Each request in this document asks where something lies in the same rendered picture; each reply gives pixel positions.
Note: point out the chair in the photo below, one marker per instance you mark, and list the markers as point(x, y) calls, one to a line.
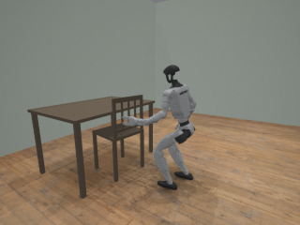
point(118, 132)

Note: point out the robot left foot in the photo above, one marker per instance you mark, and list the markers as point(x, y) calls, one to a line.
point(164, 184)

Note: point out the robot left thigh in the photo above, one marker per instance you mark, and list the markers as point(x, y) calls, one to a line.
point(176, 136)

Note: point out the table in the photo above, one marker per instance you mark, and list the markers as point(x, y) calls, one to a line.
point(76, 113)

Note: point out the robot right upper arm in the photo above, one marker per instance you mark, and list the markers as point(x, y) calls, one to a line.
point(192, 102)

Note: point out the robot left forearm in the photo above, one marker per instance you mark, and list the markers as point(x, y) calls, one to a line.
point(151, 120)

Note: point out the robot left hand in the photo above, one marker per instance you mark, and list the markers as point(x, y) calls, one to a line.
point(131, 121)

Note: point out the robot left upper arm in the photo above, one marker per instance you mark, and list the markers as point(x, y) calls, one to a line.
point(167, 96)

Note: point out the robot right forearm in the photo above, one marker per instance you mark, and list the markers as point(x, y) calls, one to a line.
point(190, 112)

